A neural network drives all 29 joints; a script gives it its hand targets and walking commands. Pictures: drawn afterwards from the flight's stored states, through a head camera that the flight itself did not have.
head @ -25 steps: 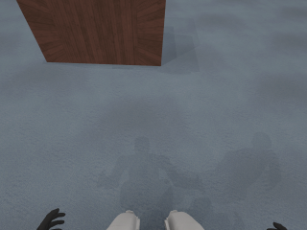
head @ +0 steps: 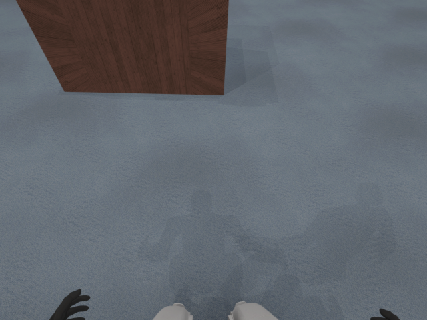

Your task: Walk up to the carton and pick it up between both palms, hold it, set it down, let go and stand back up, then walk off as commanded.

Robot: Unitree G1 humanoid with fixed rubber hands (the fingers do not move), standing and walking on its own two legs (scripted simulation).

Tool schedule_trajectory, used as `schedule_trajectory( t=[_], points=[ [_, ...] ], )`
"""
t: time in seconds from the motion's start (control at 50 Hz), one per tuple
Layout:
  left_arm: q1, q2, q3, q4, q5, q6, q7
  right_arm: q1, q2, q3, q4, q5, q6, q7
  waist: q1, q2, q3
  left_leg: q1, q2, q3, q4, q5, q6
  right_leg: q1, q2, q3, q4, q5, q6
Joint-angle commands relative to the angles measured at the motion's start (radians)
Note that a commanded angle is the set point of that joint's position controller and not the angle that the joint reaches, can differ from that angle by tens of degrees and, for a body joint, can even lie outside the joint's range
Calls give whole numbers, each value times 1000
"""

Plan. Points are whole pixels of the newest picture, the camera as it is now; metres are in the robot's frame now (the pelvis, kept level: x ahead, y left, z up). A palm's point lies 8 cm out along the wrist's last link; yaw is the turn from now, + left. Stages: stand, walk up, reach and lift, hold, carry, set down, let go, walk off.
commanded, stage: stand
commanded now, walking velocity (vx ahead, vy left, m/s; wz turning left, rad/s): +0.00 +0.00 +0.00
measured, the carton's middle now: out of the picture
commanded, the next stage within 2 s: none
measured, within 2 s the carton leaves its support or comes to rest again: neither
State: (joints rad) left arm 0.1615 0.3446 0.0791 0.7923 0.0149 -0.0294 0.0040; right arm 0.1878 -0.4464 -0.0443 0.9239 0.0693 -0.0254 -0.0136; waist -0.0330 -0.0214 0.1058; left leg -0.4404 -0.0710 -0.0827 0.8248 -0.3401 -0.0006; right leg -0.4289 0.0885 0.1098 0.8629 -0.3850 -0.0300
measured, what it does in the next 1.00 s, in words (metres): stands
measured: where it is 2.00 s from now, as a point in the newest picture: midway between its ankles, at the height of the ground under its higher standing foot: outside the picture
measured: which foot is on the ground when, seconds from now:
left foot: down 0.00-1.00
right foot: down 0.00-1.00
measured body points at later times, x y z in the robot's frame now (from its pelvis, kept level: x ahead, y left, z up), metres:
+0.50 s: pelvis +0.01 +0.00 +0.00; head +0.03 +0.00 +0.45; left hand +0.16 +0.29 -0.10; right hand +0.09 -0.35 -0.10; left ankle +0.06 +0.12 -0.70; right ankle +0.05 -0.10 -0.70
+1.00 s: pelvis +0.01 +0.00 +0.00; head +0.02 +0.01 +0.45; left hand +0.16 +0.30 -0.10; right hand +0.09 -0.34 -0.09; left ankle +0.06 +0.12 -0.70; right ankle +0.05 -0.10 -0.70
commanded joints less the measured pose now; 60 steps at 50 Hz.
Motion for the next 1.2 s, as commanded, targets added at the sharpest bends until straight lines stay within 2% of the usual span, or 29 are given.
schedule_trajectory(
  t=[0.0, 0.04, 0.08, 0.18, 0.2, 0.26, 0.28, 0.32, 0.36, 0.38, 0.42, 0.46, 0.48, 0.6, 0.66, 0.74, 0.78, 0.84, 0.86, 0.88, 0.92, 0.98, 1.0, 1.04, 1.08, 1.1, 1.12, 1.16, 1.18],
  points=[
    [-87, 255, 15, 8, -3, -37, 0, -38, -178, -20, -31, -98, -44, 15, 10, -9, -193, 199, 124, -135, -204, 45, 88, 10, -188, 245, -396, -90, -75],
    [-71, 242, 24, 17, 0, -35, -3, -43, -178, -22, -30, -105, -42, 13, 32, -52, -165, 143, 112, -138, -202, 10, 94, 55, -159, 239, -403, -77, -75],
    [-104, 251, 24, 1, 2, -31, 1, -47, -176, -27, -40, -98, -42, 6, 13, -65, -187, 144, 116, -94, -179, 63, 81, 70, -203, 264, -413, -53, -63],
    [-98, 271, 21, 23, 3, -38, -1, -31, -161, -23, -19, -99, -38, 9, 5, -92, -201, 204, 98, -80, -186, 66, 69, 43, -198, 276, -442, -28, -65],
    [-109, 277, 24, 19, 1, -37, -2, -27, -194, -27, -24, -90, -40, 7, 2, -40, -180, 221, 123, -114, -218, 96, 69, 4, -199, 274, -410, -34, -53],
    [-74, 252, 18, 33, -6, -36, 7, -30, -149, -15, -30, -95, -35, 14, 14, -31, -221, 160, 101, -94, -148, 124, 73, 114, -206, 277, -406, 20, -41],
    [-79, 282, 26, 37, 0, -39, 1, -46, -150, -23, -35, -86, -31, 12, 16, -82, -194, 148, 99, -70, -141, 114, 67, 89, -210, 283, -432, 43, -57],
    [-118, 249, 20, 11, -5, -33, 0, -45, -144, -18, -52, -94, -32, 13, 6, -28, -195, 189, 99, -72, -179, 88, 70, 43, -192, 260, -412, -22, -67],
    [-106, 250, 19, 22, -5, -33, -1, -10, -153, -16, -34, -92, -37, 11, 14, -79, -207, 182, 117, -119, -199, 92, 82, 62, -187, 233, -417, -58, -60],
    [-108, 258, 25, 34, 5, -34, 1, -23, -157, -23, -24, -92, -37, 12, 16, -48, -183, 147, 110, -100, -171, 76, 82, 80, -198, 260, -433, -52, -39],
    [-127, 259, 19, 14, -3, -30, 4, -49, -150, -17, -36, -103, -29, 10, 5, -70, -201, 183, 105, -93, -184, 80, 88, 44, -203, 271, -426, -45, -76],
    [-89, 265, 35, 19, 1, -29, 2, -38, -162, -16, -27, -96, -34, 10, 29, 10, -177, 155, 107, -120, -204, 52, 85, 60, -178, 250, -434, -106, -48],
    [-100, 233, 20, 19, 0, -32, -3, -46, -137, -10, -33, -98, -36, 5, 21, -59, -204, 164, 104, -101, -199, 44, 92, 89, -183, 240, -441, -109, -54],
    [-93, 268, 24, 23, -10, -32, -6, -46, -171, -21, -47, -88, -37, 11, 6, -11, -229, 209, 111, -106, -173, 140, 82, 60, -186, 249, -412, 22, -64],
    [-112, 230, 11, 25, -10, -33, -1, -60, -154, -9, -34, -94, -43, 10, 34, -19, -168, 138, 129, -159, -247, 26, 106, 72, -147, 190, -403, -54, -51],
    [-91, 272, 30, 18, -5, -36, 2, -24, -154, -8, -44, -93, -34, 8, 21, -66, -173, 144, 100, -111, -176, 85, 82, 90, -197, 256, -427, -5, -67],
    [-105, 235, 18, 22, -14, -34, 1, -20, -144, -13, -40, -97, -40, 6, 11, -43, -243, 196, 106, -118, -198, 107, 102, 113, -182, 231, -393, 46, -73],
    [-87, 207, 14, 10, -8, -34, -3, -75, -159, -8, -48, -101, -44, 7, 45, 63, -207, 164, 135, -155, -218, 133, 107, 107, -138, 169, -358, 45, -54],
    [-77, 228, 24, 27, -9, -35, 1, -56, -151, -3, -40, -105, -44, 11, 40, 20, -207, 120, 148, -193, -242, 85, 122, 134, -138, 156, -353, 42, -48],
    [-98, 231, 15, 27, -5, -31, -3, -80, -165, -7, -50, -97, -39, 9, 30, -16, -181, 122, 139, -143, -238, 76, 103, 112, -150, 175, -387, 9, -56],
    [-99, 250, 23, 13, -6, -34, -6, -69, -161, -8, -39, -97, -33, 6, 29, 27, -179, 126, 117, -149, -226, 96, 101, 96, -168, 213, -407, 12, -58],
    [-101, 286, 27, 30, -3, -38, -1, -47, -147, -1, -33, -89, -32, 6, 14, -73, -186, 142, 99, -107, -199, 78, 85, 86, -203, 275, -425, -14, -61],
    [-105, 230, 14, 16, -1, -47, -5, -63, -154, -7, -39, -96, -39, 11, 27, -25, -201, 188, 98, -105, -198, 100, 91, 73, -186, 238, -417, 17, -67],
    [-110, 241, 17, 24, 1, -38, 2, -48, -173, -14, -40, -96, -31, 5, 15, -72, -154, 143, 104, -100, -196, 64, 87, 61, -194, 270, -452, 5, -65],
    [-99, 226, 11, 33, -6, -41, 0, -30, -165, -7, -25, -105, -32, 6, 24, -25, -138, 169, 95, -126, -207, 96, 104, 32, -172, 252, -439, -1, -54],
    [-98, 251, 14, 39, -8, -40, -2, -33, -147, -12, -36, -87, -34, 7, 2, -42, -144, 182, 107, -120, -214, 94, 94, 15, -171, 237, -416, 25, -63],
    [-99, 248, 21, 43, -7, -40, -8, -39, -160, -11, -35, -100, -41, 8, 20, -57, -173, 195, 121, -142, -238, 76, 99, 42, -146, 211, -392, -20, -52],
    [-85, 237, 17, 49, -3, -34, -9, -47, -163, -11, -33, -93, -40, 8, 28, 28, -151, 141, 127, -162, -242, 50, 103, 67, -136, 196, -406, -16, -47],
    [-76, 235, 12, 57, -14, -36, -7, -56, -161, -9, -46, -100, -43, 7, 27, 14, -160, 127, 125, -150, -231, 67, 102, 83, -163, 209, -395, 10, -61]
  ],
)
